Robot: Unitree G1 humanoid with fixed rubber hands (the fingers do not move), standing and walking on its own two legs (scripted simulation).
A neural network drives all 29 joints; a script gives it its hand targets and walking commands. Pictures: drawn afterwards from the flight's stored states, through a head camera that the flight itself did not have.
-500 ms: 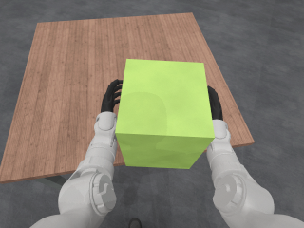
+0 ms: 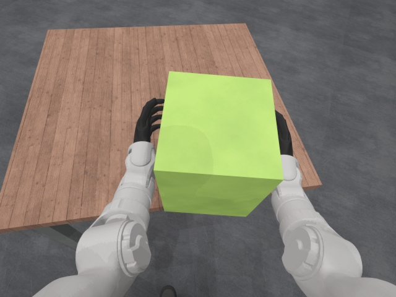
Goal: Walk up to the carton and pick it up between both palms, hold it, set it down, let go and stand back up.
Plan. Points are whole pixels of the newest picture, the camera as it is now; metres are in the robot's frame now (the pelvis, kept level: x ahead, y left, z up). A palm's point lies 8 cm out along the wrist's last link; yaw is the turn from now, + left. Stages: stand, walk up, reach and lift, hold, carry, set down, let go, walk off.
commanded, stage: reach and lift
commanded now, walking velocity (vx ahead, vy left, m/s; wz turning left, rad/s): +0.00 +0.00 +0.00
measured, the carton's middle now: (212, 152) +0.40 +0.00 +0.01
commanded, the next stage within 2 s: none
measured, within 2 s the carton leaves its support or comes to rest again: neither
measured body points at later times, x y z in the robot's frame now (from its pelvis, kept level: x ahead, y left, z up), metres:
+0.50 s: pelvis +0.00 +0.01 +0.00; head +0.03 +0.04 +0.45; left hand +0.42 +0.15 +0.07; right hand +0.40 -0.14 +0.07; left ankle +0.04 +0.10 -0.74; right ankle -0.02 -0.08 -0.74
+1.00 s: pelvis -0.01 +0.01 +0.01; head -0.04 +0.05 +0.45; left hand +0.40 +0.17 +0.14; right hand +0.38 -0.13 +0.13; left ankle +0.04 +0.10 -0.74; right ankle -0.02 -0.08 -0.74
